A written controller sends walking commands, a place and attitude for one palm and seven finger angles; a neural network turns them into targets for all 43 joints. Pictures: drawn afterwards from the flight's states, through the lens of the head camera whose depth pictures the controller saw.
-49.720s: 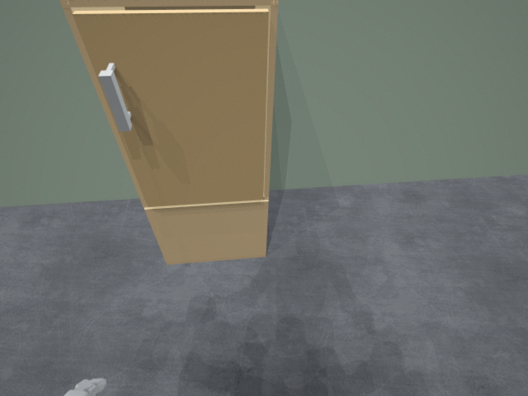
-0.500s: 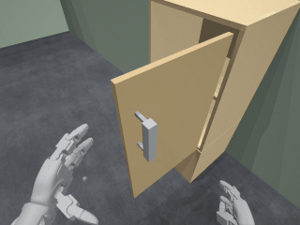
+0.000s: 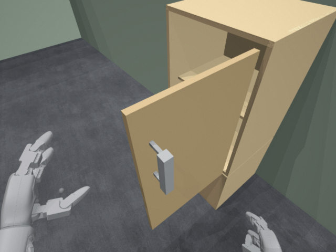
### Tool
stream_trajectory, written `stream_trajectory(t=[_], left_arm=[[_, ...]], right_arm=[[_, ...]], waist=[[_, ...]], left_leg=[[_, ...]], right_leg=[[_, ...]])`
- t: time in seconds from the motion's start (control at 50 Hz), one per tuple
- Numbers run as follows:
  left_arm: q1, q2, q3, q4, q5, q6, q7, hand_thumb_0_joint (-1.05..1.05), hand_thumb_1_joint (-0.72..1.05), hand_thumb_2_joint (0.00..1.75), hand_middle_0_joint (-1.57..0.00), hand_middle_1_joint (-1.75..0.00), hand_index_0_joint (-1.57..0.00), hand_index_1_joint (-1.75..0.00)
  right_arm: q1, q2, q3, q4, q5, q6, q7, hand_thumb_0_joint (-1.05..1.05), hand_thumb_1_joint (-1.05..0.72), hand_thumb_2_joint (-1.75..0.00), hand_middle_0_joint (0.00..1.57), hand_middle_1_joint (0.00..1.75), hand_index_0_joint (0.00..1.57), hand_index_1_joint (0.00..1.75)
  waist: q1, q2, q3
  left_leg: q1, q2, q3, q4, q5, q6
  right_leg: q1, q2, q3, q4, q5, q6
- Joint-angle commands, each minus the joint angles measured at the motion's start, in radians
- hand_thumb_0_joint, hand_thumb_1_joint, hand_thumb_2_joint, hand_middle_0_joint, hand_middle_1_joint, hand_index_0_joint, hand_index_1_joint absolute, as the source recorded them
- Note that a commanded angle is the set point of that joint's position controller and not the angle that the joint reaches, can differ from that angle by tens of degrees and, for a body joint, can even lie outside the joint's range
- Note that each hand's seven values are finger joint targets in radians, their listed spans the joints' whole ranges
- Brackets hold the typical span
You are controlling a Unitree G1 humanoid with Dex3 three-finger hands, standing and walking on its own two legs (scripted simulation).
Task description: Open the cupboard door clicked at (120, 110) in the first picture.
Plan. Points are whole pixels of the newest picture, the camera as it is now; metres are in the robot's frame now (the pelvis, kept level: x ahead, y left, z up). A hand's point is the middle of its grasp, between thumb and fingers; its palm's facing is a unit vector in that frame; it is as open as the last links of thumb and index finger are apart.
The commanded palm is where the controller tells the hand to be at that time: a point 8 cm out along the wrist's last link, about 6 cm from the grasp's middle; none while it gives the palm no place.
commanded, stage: draw the hand back to the body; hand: left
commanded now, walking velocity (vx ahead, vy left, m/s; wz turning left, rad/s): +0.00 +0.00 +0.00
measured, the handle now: (160, 167) +0.29 +0.06 +0.07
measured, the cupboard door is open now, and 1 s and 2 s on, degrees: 89 89 89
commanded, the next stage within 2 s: step back with the hand held close in 0.64 s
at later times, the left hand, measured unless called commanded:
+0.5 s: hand (70, 171) +0.22 +0.22 +0.14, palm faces +0.39 -0.82 -0.42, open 7.6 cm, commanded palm +0.17 +0.26 +0.17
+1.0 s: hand (58, 177) +0.20 +0.23 +0.15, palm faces +0.33 -0.80 -0.49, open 7.4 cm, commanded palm +0.15 +0.27 +0.18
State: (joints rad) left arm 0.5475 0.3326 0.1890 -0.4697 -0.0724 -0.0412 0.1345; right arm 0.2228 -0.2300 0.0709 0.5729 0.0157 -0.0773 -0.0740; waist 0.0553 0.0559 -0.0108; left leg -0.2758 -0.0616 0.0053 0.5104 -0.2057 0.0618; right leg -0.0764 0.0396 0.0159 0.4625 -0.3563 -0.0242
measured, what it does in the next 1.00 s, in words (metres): stands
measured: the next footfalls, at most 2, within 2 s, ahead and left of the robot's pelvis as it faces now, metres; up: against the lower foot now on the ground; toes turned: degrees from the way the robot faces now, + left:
left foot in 1.58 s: -0.01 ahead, +0.12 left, +0.00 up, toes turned -3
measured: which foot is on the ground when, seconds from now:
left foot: down 0.00-1.00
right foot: down 0.00-1.00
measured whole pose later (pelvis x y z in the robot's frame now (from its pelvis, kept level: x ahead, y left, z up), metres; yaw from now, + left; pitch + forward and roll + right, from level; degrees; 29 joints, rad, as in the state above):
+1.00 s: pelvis +0.00 -0.02 +0.01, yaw -2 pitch -1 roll -1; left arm 0.53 0.40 0.36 -0.45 -0.07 -0.09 0.10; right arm 0.16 -0.25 0.00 0.54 0.03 0.08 -0.07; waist 0.03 0.06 0.04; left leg -0.28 -0.01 0.01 0.46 -0.18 0.03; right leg -0.08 0.08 0.03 0.39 -0.30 -0.03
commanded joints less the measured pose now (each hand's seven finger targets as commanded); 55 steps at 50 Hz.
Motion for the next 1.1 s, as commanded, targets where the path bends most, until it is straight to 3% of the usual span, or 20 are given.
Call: stream_trajectory(t=[0.0, 0.08, 0.14, 0.24, 0.32, 0.38, 0.42, 0.46, 0.54, 0.6, 0.66, 0.72, 0.74, 0.76, 0.78, 0.8, 0.84, 0.92, 1.06, 1.08], left_arm=[[-0.071, 0.162, 0.156, -0.174, 0.000, -0.066, 0.009, 0.00, 0.48, 0.72, -0.19, -0.30, -0.19, -0.30], [-0.070, 0.184, 0.207, -0.137, -0.010, -0.065, 0.005, 0.00, 0.62, 0.78, -0.19, -0.30, -0.19, -0.30], [-0.114, 0.215, 0.239, -0.164, -0.011, -0.071, 0.001, 0.00, 0.73, 0.82, -0.19, -0.30, -0.19, -0.30], [-0.162, 0.247, 0.278, -0.162, -0.015, -0.073, -0.001, 0.00, 0.90, 0.90, -0.20, -0.30, -0.20, -0.30], [-0.102, 0.193, 0.234, -0.102, -0.023, -0.056, -0.017, 0.00, 0.90, 0.90, -0.20, -0.30, -0.20, -0.30], [-0.100, 0.207, 0.247, -0.084, -0.025, -0.051, -0.024, 0.00, 0.90, 0.90, -0.20, -0.30, -0.20, -0.30], [-0.118, 0.224, 0.257, -0.109, -0.021, -0.053, -0.027, 0.00, 0.90, 0.90, -0.20, -0.30, -0.20, -0.30], [-0.150, 0.259, 0.281, -0.142, -0.019, -0.057, -0.024, 0.00, 0.90, 0.90, -0.20, -0.30, -0.20, -0.30], [-0.145, 0.252, 0.278, -0.162, -0.019, -0.057, -0.019, 0.00, 0.90, 0.90, -0.20, -0.30, -0.20, -0.30], [-0.120, 0.242, 0.278, -0.126, -0.023, -0.051, -0.020, 0.00, 0.90, 0.90, -0.20, -0.30, -0.20, -0.30], [-0.129, 0.229, 0.266, -0.092, -0.025, -0.051, -0.027, 0.00, 0.90, 0.90, -0.20, -0.30, -0.20, -0.30], [-0.126, 0.211, 0.250, -0.071, -0.029, -0.053, -0.033, 0.00, 0.90, 0.90, -0.20, -0.30, -0.20, -0.30], [-0.203, 0.255, 0.271, -0.190, -0.031, -0.070, -0.029, 0.00, 0.90, 0.90, -0.20, -0.30, -0.20, -0.30], [-0.333, 0.434, 0.440, -0.215, -0.013, -0.126, -0.007, 0.00, 0.90, 0.90, -0.20, -0.30, -0.20, -0.30], [-0.224, 0.333, 0.368, -0.153, -0.011, -0.134, -0.019, 0.00, 0.90, 0.90, -0.20, -0.30, -0.20, -0.30], [-0.141, 0.288, 0.327, -0.119, -0.005, -0.119, -0.025, 0.00, 0.90, 0.90, -0.20, -0.30, -0.20, -0.30], [-0.078, 0.242, 0.290, -0.115, -0.001, -0.106, -0.030, 0.00, 0.90, 0.90, -0.20, -0.30, -0.20, -0.30], [-0.030, 0.252, 0.300, -0.166, 0.002, -0.101, -0.018, 0.00, 0.90, 0.90, -0.20, -0.30, -0.20, -0.30], [-0.011, 0.333, 0.383, -0.228, -0.006, -0.119, 0.009, 0.00, 0.90, 0.90, -0.20, -0.30, -0.20, -0.30], [0.010, 0.320, 0.381, -0.220, -0.010, -0.121, 0.010, 0.00, 0.90, 0.90, -0.20, -0.30, -0.20, -0.30]], right_arm=[[-0.141, -0.111, -0.064, -0.156, -0.004, -0.047, -0.004, 0.00, -0.90, -0.90, 0.20, 0.30, 0.20, 0.30], [-0.146, -0.106, -0.073, -0.144, -0.002, -0.029, -0.006, 0.00, -0.90, -0.90, 0.20, 0.30, 0.20, 0.30], [-0.146, -0.105, -0.075, -0.137, -0.002, -0.026, -0.004, 0.00, -0.90, -0.90, 0.20, 0.30, 0.20, 0.30], [-0.153, -0.108, -0.083, -0.127, 0.001, -0.025, -0.004, 0.00, -0.90, -0.90, 0.20, 0.30, 0.20, 0.30], [-0.159, -0.108, -0.089, -0.129, 0.001, -0.008, 0.001, 0.00, -0.90, -0.90, 0.20, 0.30, 0.20, 0.30], [-0.164, -0.110, -0.093, -0.130, 0.000, 0.010, 0.000, 0.00, -0.90, -0.90, 0.20, 0.30, 0.20, 0.30], [-0.169, -0.109, -0.094, -0.136, 0.000, 0.018, -0.001, 0.00, -0.90, -0.90, 0.20, 0.30, 0.20, 0.30], [-0.169, -0.108, -0.090, -0.134, 0.000, 0.020, -0.003, 0.00, -0.90, -0.90, 0.20, 0.30, 0.20, 0.30], [-0.175, -0.099, -0.085, -0.137, 0.001, 0.018, -0.005, 0.00, -0.90, -0.90, 0.20, 0.30, 0.20, 0.30], [-0.178, -0.098, -0.086, -0.132, 0.000, 0.024, -0.006, 0.00, -0.90, -0.90, 0.20, 0.30, 0.20, 0.30], [-0.178, -0.102, -0.089, -0.130, 0.001, 0.032, -0.006, 0.00, -0.90, -0.90, 0.20, 0.30, 0.20, 0.30], [-0.186, -0.101, -0.092, -0.133, 0.004, 0.037, -0.007, 0.00, -0.90, -0.90, 0.20, 0.30, 0.20, 0.30], [-0.196, -0.104, -0.089, -0.150, 0.008, 0.027, -0.007, 0.00, -0.90, -0.90, 0.20, 0.30, 0.20, 0.30], [-0.148, -0.106, -0.082, -0.165, 0.017, 0.044, -0.006, 0.00, -0.90, -0.90, 0.20, 0.30, 0.20, 0.30], [-0.175, -0.114, -0.097, -0.136, 0.004, 0.055, -0.005, 0.00, -0.90, -0.90, 0.20, 0.30, 0.20, 0.30], [-0.173, -0.115, -0.100, -0.142, 0.004, 0.067, -0.002, 0.00, -0.90, -0.90, 0.20, 0.30, 0.20, 0.30], [-0.153, -0.119, -0.108, -0.166, 0.011, 0.090, 0.003, 0.00, -0.90, -0.90, 0.20, 0.30, 0.20, 0.30], [-0.143, -0.124, -0.118, -0.186, 0.015, 0.114, 0.002, 0.00, -0.90, -0.90, 0.20, 0.30, 0.20, 0.30], [-0.149, -0.117, -0.125, -0.204, 0.022, 0.114, -0.008, 0.00, -0.90, -0.90, 0.20, 0.30, 0.20, 0.30], [-0.148, -0.110, -0.123, -0.210, 0.023, 0.110, -0.006, 0.00, -0.90, -0.90, 0.20, 0.30, 0.20, 0.30]], waist=[[-0.001, -0.042, -0.053], [0.003, -0.042, -0.052], [0.005, 0.020, -0.086], [0.006, 0.013, -0.087], [0.004, -0.043, -0.072], [0.007, -0.098, -0.085], [0.009, -0.088, -0.110], [0.013, -0.033, -0.136], [0.012, 0.015, -0.117], [0.010, -0.021, -0.097], [0.005, -0.064, -0.069], [0.003, -0.054, -0.043], [0.009, -0.014, -0.090], [-0.033, 0.019, 0.026], [-0.026, -0.065, 0.001], [-0.031, -0.096, -0.023], [-0.035, -0.090, -0.076], [-0.040, 0.009, -0.144], [-0.038, -0.047, -0.129], [-0.039, -0.052, -0.128]], left_leg=[[0.217, 0.096, -0.081, -0.108, 0.101, -0.039], [0.234, 0.088, -0.049, -0.092, 0.173, -0.030], [0.268, 0.080, -0.036, -0.080, 0.231, -0.027], [0.280, 0.072, -0.022, -0.066, 0.282, -0.021], [0.268, 0.065, -0.002, -0.055, 0.309, -0.013], [0.247, 0.058, 0.008, -0.046, 0.314, -0.011], [0.256, 0.054, 0.016, -0.040, 0.328, -0.009], [0.261, 0.050, 0.018, -0.030, 0.352, -0.011], [0.276, 0.050, 0.018, -0.035, 0.351, -0.014], [0.261, 0.051, 0.020, -0.033, 0.336, -0.014], [0.253, 0.052, 0.016, -0.042, 0.311, -0.014], [0.257, 0.056, 0.015, -0.056, 0.266, -0.012], [0.282, 0.056, 0.010, -0.055, 0.271, -0.011], [0.271, 0.064, -0.018, -0.011, 0.232, 0.010], [0.255, 0.069, -0.028, 0.026, 0.249, 0.018], [0.262, 0.068, -0.017, 0.029, 0.273, 0.020], [0.275, 0.077, -0.003, 0.025, 0.335, 0.019], [0.310, 0.121, -0.019, 0.002, 0.454, 0.018], [0.180, 0.138, -0.058, -0.020, 0.335, 0.004], [0.170, 0.141, -0.059, -0.025, 0.301, 0.001]], right_leg=[[-0.158, -0.021, -0.015, -0.116, 0.178, -0.006], [-0.133, -0.028, -0.005, -0.136, 0.254, -0.001], [-0.117, -0.034, -0.002, -0.141, 0.317, 0.001], [-0.106, -0.037, 0.004, -0.148, 0.404, 0.007], [-0.087, -0.048, 0.009, -0.141, 0.528, 0.022], [-0.053, -0.062, 0.019, -0.132, 0.643, 0.036], [-0.039, -0.070, 0.023, -0.124, 0.705, 0.044], [-0.018, -0.075, 0.028, -0.118, 0.747, 0.043], [-0.046, -0.064, 0.018, -0.129, 0.685, 0.038], [-0.046, -0.070, 0.024, -0.130, 0.735, 0.048], [-0.052, -0.065, 0.017, -0.138, 0.681, 0.044], [-0.081, -0.059, 0.019, -0.155, 0.583, 0.042], [-0.077, -0.058, 0.024, -0.164, 0.555, 0.037], [-0.197, -0.099, 0.086, -0.213, 0.600, 0.078], [-0.195, -0.108, 0.091, -0.198, 0.675, 0.107], [-0.180, -0.109, 0.083, -0.183, 0.741, 0.124], [-0.152, -0.105, 0.057, -0.139, 0.781, 0.140], [-0.170, -0.078, 0.050, -0.096, 0.631, 0.126], [-0.158, -0.081, 0.070, -0.086, 0.462, 0.089], [-0.167, -0.082, 0.079, -0.087, 0.430, 0.082]])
